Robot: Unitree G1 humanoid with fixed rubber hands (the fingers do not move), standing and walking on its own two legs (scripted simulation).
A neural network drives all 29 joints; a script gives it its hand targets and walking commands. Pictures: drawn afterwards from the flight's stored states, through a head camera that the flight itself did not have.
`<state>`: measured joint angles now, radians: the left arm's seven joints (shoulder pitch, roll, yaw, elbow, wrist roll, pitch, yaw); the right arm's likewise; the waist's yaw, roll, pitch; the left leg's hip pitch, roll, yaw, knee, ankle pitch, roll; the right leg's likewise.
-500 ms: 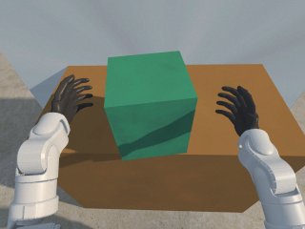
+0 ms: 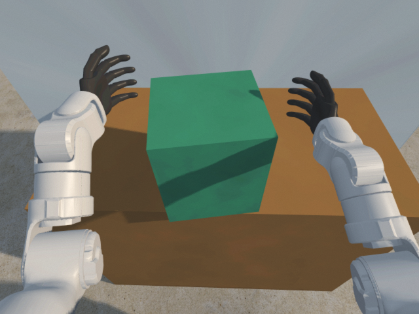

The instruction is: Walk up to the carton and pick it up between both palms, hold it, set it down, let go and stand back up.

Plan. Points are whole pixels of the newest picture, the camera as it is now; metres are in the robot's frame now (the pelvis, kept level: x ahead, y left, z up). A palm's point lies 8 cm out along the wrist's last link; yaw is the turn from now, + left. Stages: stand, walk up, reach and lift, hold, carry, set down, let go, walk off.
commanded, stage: reach and lift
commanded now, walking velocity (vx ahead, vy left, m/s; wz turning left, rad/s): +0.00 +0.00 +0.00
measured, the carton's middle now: (208, 149) +0.43 +0.05 +0.06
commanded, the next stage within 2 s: none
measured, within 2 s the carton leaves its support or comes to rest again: neither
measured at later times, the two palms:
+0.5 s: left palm (99, 93) +0.43 +0.24 +0.20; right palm (315, 109) +0.44 -0.15 +0.17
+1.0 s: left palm (103, 117) +0.43 +0.25 +0.15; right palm (309, 130) +0.44 -0.15 +0.12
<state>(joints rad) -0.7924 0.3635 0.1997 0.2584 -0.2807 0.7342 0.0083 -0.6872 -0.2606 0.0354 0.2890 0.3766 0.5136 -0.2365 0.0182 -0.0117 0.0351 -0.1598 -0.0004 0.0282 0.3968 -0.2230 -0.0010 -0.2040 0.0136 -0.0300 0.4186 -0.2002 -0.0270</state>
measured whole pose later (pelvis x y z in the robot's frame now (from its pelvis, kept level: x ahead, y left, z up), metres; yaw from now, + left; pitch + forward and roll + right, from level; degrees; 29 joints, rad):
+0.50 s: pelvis +0.01 +0.01 +0.00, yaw +0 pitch +1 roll +0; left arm -0.90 0.37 0.19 0.48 -0.22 0.69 0.04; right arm -0.83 -0.28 0.04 0.60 0.40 0.43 -0.23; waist 0.02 -0.02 0.03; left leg -0.17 0.00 0.03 0.40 -0.24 0.00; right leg -0.20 0.01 -0.03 0.39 -0.20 -0.01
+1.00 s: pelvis +0.01 +0.01 +0.00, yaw +0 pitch +1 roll +0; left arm -0.85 0.36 0.12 0.86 -0.22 0.21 0.01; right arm -0.83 -0.22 0.04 0.90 0.30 0.18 -0.18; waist 0.02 -0.01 0.02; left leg -0.18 0.00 0.03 0.40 -0.24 0.00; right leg -0.20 0.01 -0.03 0.39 -0.20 -0.02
